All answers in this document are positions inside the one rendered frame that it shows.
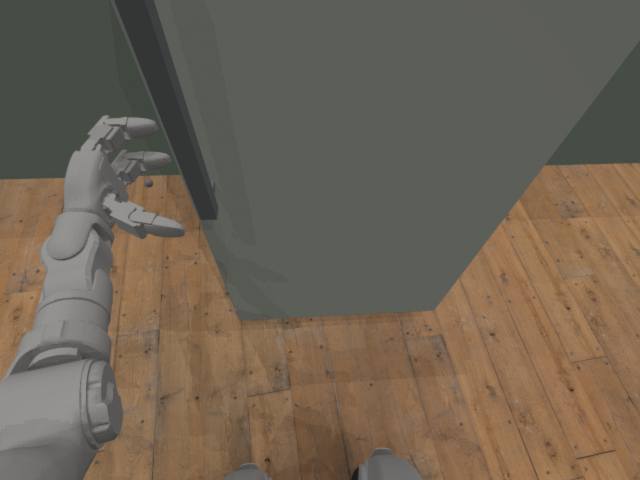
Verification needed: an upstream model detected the left robot upper arm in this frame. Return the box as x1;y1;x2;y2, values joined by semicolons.
0;358;123;480

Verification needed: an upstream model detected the robot left shin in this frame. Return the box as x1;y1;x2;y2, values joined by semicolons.
239;463;260;471

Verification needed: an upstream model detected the robot shin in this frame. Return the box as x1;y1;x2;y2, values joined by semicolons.
239;463;260;471
368;448;392;460

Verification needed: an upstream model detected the handle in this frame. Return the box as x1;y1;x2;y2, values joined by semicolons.
114;0;218;220

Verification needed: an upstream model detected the robot right shin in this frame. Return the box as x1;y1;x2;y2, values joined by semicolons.
368;448;392;460

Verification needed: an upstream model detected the left robot forearm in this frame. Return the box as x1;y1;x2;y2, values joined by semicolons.
0;211;114;386

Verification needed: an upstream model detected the robot left hand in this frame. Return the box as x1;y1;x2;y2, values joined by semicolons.
64;115;185;239

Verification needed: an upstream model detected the fridge door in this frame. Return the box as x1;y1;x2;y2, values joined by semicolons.
113;0;640;320

